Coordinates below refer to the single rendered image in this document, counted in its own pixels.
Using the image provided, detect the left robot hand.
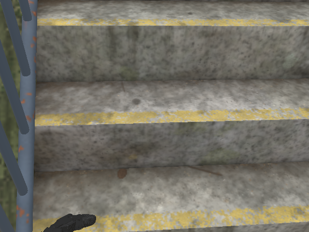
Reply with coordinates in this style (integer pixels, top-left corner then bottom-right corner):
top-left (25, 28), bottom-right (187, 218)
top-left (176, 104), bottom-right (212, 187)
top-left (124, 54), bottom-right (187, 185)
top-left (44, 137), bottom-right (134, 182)
top-left (43, 214), bottom-right (97, 232)

